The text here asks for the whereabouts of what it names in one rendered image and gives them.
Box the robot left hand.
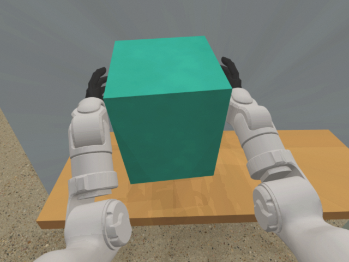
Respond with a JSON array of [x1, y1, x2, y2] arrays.
[[85, 67, 108, 101]]

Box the robot left forearm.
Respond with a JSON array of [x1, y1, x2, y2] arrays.
[[64, 97, 118, 243]]

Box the robot left upper arm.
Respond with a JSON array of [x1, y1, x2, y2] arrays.
[[34, 199, 132, 262]]

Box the carton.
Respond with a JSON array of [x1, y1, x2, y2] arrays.
[[103, 36, 232, 184]]

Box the robot right upper arm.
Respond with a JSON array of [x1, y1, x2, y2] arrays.
[[253, 176, 349, 262]]

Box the robot right forearm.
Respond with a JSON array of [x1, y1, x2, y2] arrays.
[[226, 88, 323, 216]]

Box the table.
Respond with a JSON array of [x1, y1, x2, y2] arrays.
[[36, 129, 349, 230]]

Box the robot right hand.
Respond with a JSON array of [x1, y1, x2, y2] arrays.
[[220, 57, 242, 88]]

